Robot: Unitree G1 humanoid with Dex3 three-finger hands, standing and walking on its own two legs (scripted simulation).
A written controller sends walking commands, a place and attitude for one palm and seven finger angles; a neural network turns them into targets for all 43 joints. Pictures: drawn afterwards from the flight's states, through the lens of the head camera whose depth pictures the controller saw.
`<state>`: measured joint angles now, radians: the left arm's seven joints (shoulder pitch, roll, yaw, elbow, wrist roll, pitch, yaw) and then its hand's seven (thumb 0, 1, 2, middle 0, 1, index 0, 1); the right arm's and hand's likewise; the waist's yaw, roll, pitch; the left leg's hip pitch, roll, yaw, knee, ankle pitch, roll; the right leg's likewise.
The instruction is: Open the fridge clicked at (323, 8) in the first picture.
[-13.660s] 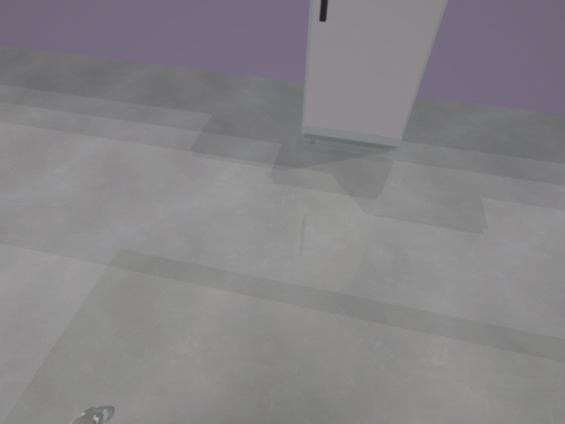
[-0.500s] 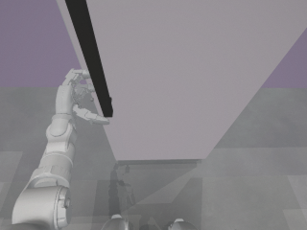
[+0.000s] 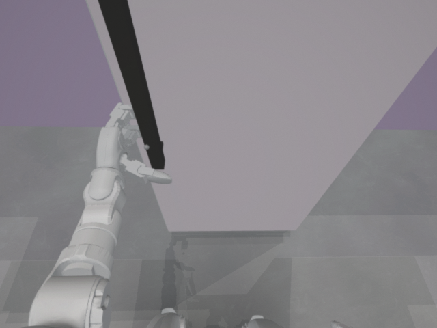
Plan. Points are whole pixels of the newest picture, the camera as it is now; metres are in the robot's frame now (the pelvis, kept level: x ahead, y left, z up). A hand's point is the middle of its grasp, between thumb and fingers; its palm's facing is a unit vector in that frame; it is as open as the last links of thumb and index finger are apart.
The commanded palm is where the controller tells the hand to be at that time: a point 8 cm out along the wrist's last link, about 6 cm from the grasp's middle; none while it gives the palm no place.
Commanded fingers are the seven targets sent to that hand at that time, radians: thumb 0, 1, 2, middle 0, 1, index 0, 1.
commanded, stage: slide the fingers in behind the handle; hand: left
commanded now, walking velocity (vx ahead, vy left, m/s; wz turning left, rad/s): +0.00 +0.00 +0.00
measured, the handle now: (137, 69) +0.49 +0.13 +0.20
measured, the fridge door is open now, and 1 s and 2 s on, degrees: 0 0 0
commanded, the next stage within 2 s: grip the handle and tug to test in 1.00 s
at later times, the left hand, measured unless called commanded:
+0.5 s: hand (159, 144) +0.44 +0.11 +0.07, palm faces -0.02 -1.00 +0.00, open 14.0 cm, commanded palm +0.41 +0.16 +0.07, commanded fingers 0.00 -0.50 0.30 -0.30 -1.20 -0.30 -1.20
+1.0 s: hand (156, 148) +0.43 +0.11 +0.07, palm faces -0.01 -1.00 +0.00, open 14.0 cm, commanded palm +0.40 +0.16 +0.07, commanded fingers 0.00 -0.50 0.30 -0.30 -1.20 -0.30 -1.20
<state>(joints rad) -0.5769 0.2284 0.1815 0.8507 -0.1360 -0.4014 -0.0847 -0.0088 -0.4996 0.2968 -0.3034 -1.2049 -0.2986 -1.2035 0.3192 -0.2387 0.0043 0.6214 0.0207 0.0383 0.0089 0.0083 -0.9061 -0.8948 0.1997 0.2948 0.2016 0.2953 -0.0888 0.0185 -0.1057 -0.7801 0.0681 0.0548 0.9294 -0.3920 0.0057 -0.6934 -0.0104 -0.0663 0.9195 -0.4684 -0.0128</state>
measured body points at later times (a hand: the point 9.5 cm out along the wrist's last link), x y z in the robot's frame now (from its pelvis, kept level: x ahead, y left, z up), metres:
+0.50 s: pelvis +0.00 -0.01 +0.00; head +0.08 -0.01 +0.44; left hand +0.43 +0.16 +0.07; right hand +0.06 -0.26 -0.12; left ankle +0.03 +0.12 -0.69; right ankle -0.01 -0.11 -0.69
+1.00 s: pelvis +0.00 -0.01 +0.00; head +0.07 -0.01 +0.45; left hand +0.42 +0.17 +0.07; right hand +0.08 -0.26 -0.12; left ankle +0.03 +0.12 -0.69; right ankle -0.01 -0.11 -0.69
